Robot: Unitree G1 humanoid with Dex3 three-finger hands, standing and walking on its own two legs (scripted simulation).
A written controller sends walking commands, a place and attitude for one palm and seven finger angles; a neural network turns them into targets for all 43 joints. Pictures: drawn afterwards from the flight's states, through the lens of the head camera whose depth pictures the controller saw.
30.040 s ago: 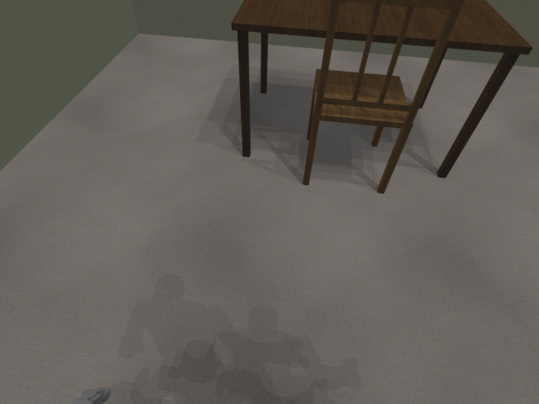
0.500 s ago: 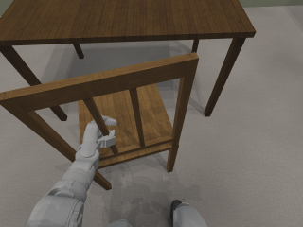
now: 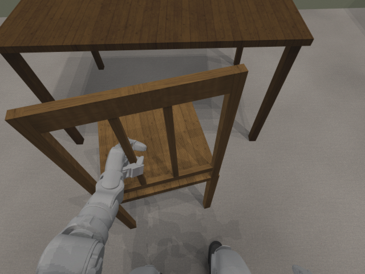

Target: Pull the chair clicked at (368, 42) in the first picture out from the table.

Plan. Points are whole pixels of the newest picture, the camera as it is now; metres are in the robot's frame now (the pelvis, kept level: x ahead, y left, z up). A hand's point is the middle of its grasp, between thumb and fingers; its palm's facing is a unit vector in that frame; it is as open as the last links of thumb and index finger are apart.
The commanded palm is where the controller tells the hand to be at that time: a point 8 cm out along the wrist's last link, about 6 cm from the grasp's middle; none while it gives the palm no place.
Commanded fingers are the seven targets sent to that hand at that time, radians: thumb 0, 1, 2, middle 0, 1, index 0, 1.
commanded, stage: step backward, pulling the chair out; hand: left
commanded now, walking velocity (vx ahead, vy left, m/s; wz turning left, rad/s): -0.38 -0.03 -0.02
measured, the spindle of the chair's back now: (131, 157) +0.39 +0.14 -0.05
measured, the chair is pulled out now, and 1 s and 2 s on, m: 0.30 0.32 0.42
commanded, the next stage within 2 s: none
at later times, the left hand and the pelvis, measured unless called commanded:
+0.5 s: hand (138, 169) +0.36 +0.12 -0.05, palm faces -0.02 -0.98 -0.22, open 5.3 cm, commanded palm +0.37 +0.16 -0.04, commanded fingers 0.00 0.90 0.90 -0.50 -1.45 -0.50 -1.45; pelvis -0.02 +0.00 +0.00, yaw +0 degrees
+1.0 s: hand (137, 172) +0.35 +0.12 -0.05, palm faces +0.00 -0.97 -0.23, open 5.3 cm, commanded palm +0.36 +0.16 -0.04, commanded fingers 0.00 0.90 0.90 -0.50 -1.45 -0.50 -1.45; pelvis -0.03 -0.01 +0.00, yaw -2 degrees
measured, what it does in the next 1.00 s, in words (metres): steps on the spot: right foot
